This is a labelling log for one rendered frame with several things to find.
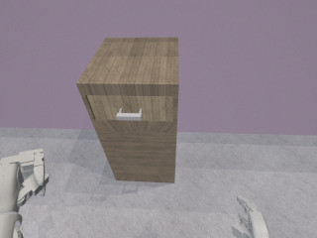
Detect right robot hand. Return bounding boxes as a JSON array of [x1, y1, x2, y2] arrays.
[[232, 195, 270, 238]]

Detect cabinet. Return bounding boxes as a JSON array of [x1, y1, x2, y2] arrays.
[[76, 37, 179, 183]]

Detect left robot hand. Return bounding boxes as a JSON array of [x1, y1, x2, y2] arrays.
[[0, 149, 50, 213]]

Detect robot left forearm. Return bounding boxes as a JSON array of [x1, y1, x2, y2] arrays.
[[0, 211, 24, 238]]

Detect drawer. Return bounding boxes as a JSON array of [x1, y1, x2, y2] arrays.
[[87, 95, 172, 121]]

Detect handle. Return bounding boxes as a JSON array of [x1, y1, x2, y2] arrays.
[[116, 108, 143, 121]]

